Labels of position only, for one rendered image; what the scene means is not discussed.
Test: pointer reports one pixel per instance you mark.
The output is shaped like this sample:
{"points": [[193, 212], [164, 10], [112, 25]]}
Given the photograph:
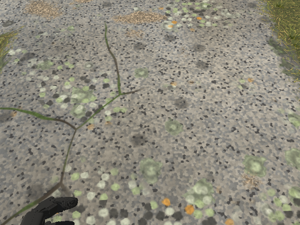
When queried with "robot left hand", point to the robot left hand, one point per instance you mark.
{"points": [[47, 209]]}

